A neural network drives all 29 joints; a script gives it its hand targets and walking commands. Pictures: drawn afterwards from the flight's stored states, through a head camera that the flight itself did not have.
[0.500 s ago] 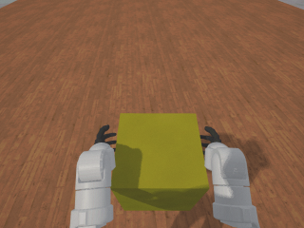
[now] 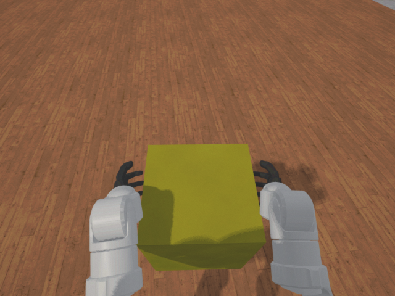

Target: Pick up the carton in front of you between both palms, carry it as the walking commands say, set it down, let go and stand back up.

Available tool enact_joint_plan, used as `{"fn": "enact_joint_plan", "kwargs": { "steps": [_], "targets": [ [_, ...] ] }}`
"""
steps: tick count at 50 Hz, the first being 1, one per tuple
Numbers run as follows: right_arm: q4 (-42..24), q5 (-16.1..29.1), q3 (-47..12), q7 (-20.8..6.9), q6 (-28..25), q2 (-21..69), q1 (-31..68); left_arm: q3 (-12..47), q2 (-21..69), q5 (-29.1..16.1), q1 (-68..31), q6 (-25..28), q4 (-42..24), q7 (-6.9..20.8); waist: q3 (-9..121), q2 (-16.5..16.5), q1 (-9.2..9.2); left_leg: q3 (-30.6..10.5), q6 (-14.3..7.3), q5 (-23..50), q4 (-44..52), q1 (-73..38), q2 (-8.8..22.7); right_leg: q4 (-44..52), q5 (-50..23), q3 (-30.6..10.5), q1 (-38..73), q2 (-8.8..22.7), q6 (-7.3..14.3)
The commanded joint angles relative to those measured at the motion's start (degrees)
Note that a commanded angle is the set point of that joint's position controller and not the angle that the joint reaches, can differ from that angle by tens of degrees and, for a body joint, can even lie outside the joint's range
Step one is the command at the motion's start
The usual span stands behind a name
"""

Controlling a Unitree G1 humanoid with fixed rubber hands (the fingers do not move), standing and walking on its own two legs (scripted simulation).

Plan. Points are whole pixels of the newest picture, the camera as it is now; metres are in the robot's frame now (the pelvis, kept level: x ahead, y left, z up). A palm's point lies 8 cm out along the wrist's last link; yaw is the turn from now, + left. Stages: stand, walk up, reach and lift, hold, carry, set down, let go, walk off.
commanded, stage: carry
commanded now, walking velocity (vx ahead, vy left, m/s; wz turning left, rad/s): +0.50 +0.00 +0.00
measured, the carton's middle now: (198, 212) +0.32 +0.00 -0.02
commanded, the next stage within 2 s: none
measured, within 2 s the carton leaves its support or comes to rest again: neither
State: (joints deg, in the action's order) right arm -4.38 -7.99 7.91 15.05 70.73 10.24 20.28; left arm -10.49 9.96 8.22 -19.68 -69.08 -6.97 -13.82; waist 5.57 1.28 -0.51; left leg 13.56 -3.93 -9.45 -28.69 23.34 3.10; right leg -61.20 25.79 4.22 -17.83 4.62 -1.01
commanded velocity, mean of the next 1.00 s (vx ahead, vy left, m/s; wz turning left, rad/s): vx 0.50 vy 0.00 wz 0.00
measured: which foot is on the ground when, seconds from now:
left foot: down 0.00-0.38, up 0.40-0.80, down 0.82-1.00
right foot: up 0.00-0.34, down 0.36-0.84, up 0.86-1.00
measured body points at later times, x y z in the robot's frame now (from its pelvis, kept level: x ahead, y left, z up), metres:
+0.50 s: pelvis +0.33 -0.04 +0.01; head +0.35 -0.05 +0.46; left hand +0.63 +0.12 +0.07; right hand +0.64 -0.17 +0.06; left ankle +0.21 +0.08 -0.64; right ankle +0.38 -0.12 -0.73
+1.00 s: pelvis +0.66 +0.03 +0.01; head +0.69 +0.04 +0.46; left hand +0.97 +0.17 +0.07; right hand +0.96 -0.12 +0.07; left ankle +0.68 +0.10 -0.73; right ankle +0.60 -0.11 -0.65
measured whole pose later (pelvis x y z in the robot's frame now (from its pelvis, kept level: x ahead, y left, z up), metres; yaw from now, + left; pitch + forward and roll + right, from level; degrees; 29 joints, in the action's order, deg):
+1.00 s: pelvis +0.66 +0.03 +0.01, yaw +0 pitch +4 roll -1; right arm -6.9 -6.7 8.5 15.5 71.0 10.1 19.7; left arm -9.3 10.0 7.2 -19.8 -69.6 -8.8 -15.1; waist 1.6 0.9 -0.7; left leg 13.1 -3.7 -9.7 -21.8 16.5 2.7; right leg -61.9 17.9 4.1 -28.5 4.8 0.0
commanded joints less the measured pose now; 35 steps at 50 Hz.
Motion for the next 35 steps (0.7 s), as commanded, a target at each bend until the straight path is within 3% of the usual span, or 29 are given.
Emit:
{"fn": "enact_joint_plan", "kwargs": {
  "steps": [1, 2, 5, 8, 14, 16, 17, 18, 19, 20, 21, 23, 25, 27, 30, 35],
  "targets": [
    [-6.5, 27.3, -36.8, -25.4, -1.7, 60.5, 33.7, 41.0, 60.5, -27.1, -31.3, -1.0, -1.1, 24.6, 18.5, -4.0, -0.47, -25.1, -4.8, 9.5, 13.5, -30.7, 17.9, -4.6, -5.4, -4.9, -21.9, 3.3, 1.8],
    [-7.5, 27.7, -36.9, -25.3, -2.0, 61.0, 34.9, 41.0, 61.5, -27.5, -31.6, -0.7, -1.5, 24.4, 18.5, -5.5, -0.43, -21.4, -3.7, 6.2, 15.2, -28.3, 16.8, -1.1, -7.5, -4.0, -19.5, 3.4, 1.4],
    [-9.4, 28.3, -36.9, -25.3, -2.2, 60.1, 34.1, 40.9, 61.9, -27.0, -29.9, -0.1, -3.1, 23.3, 17.6, -9.0, -0.34, -15.4, -4.4, 3.1, 18.5, -27.3, 14.9, 8.6, -11.8, -0.8, -18.6, 2.7, 0.1],
    [-10.4, 28.2, -37.1, -25.2, -1.6, 58.5, 32.2, 41.3, 60.9, -26.2, -28.3, -0.3, -4.5, 22.4, 15.2, -8.6, -0.48, -10.6, -4.2, 9.1, 18.2, -28.7, 12.7, 20.1, -16.7, 2.2, -18.3, 1.8, -0.6],
    [-6.7, 25.7, -36.9, -24.9, -0.2, 56.2, 27.1, 41.4, 58.6, -25.8, -24.8, -1.8, -1.2, 23.2, 10.8, -10.4, -1.00, -5.2, -1.2, 21.3, 14.3, -31.7, 10.9, 33.9, -25.2, 7.1, -12.2, -1.2, 1.3],
    [-5.6, 25.5, -37.2, -25.1, 0.0, 56.2, 27.9, 41.0, 58.6, -25.8, -24.7, -2.0, 0.5, 23.8, 11.4, -9.9, -0.10, -2.2, 0.5, 27.0, 7.2, -29.6, 10.0, 37.4, -24.2, 10.2, -2.9, -3.3, 2.1],
    [-5.1, 25.5, -37.4, -25.1, 0.0, 56.4, 28.0, 40.6, 58.7, -25.7, -24.4, -1.9, 1.7, 24.1, 13.7, -7.7, 0.57, 0.4, 2.0, 28.3, -1.0, -24.9, 8.0, 38.2, -21.0, 12.3, 7.5, -5.3, 2.4],
    [-4.7, 25.6, -37.5, -25.3, 0.0, 55.9, 29.1, 40.1, 58.8, -25.5, -23.7, -1.8, 3.0, 24.4, 17.3, -4.4, 2.00, 0.3, 3.6, 18.7, -12.2, -16.0, 6.9, 37.7, -16.7, 5.8, 19.7, 0.0, 2.9],
    [-5.6, 26.4, -38.2, -25.5, 0.5, 57.0, 32.0, 39.0, 58.0, -24.4, -24.0, -1.2, 5.4, 24.6, 22.3, 11.1, 2.41, -1.4, 6.6, 5.1, -29.8, 1.2, 0.7, 41.7, -11.3, -21.1, 33.0, 15.7, 11.2],
    [-5.8, 26.6, -38.6, -25.7, 0.4, 56.7, 33.3, 38.4, 59.2, -24.5, -23.5, -0.7, 6.1, 24.6, 20.7, 17.3, 2.23, -6.5, 6.7, -17.8, -39.0, 14.2, -3.8, 47.6, -19.1, -32.8, 37.0, 19.7, 14.7],
    [-5.4, 27.0, -38.7, -25.7, -0.1, 57.9, 34.2, 38.1, 60.0, -25.2, -24.9, -0.6, 4.6, 24.8, 20.3, 12.5, 2.01, -11.8, 4.8, -18.4, -44.8, 17.4, -0.2, 45.9, -26.6, -27.2, 36.4, 19.6, 14.2],
    [-6.9, 27.7, -38.6, -25.5, -1.3, 59.7, 35.4, 38.0, 62.6, -26.0, -26.8, 0.2, 2.3, 25.0, 19.1, 1.8, 1.50, -13.9, 3.4, -12.6, -40.4, 16.1, 4.0, 44.7, -32.9, -17.1, 29.1, 16.5, 10.3],
    [-7.7, 27.7, -38.7, -25.0, -2.2, 61.1, 35.4, 38.4, 63.7, -27.0, -29.0, 0.7, 0.1, 25.1, 19.1, 4.0, 1.30, -12.4, 3.9, -8.1, -32.8, 11.7, 4.5, 47.5, -28.2, -9.8, 24.4, 14.3, 7.8],
    [-8.1, 27.2, -38.7, -24.3, -2.8, 61.8, 33.7, 38.3, 63.1, -27.4, -28.3, 0.9, -1.0, 25.3, 18.6, 5.9, 1.39, -10.3, 4.5, -6.5, -27.1, 11.3, 3.7, 49.4, -25.3, -6.0, 23.6, 13.1, 8.3],
    [-9.7, 26.3, -39.1, -23.4, -3.1, 61.2, 32.0, 38.5, 61.7, -27.4, -26.3, 0.7, -1.9, 25.3, 16.5, 6.6, 1.47, -7.8, 5.6, -2.1, -16.9, 13.1, 3.5, 50.2, -27.7, -2.1, 25.3, 11.7, 9.2],
    [-10.9, 26.3, -39.7, -23.0, -1.6, 58.2, 29.8, 39.0, 58.5, -26.0, -23.3, -0.5, -2.7, 24.3, 12.3, 7.1, 1.63, -3.9, 4.7, 7.2, -3.1, 10.0, 1.1, 48.9, -35.8, 3.1, 26.5, 9.7, 7.5]
  ]
}}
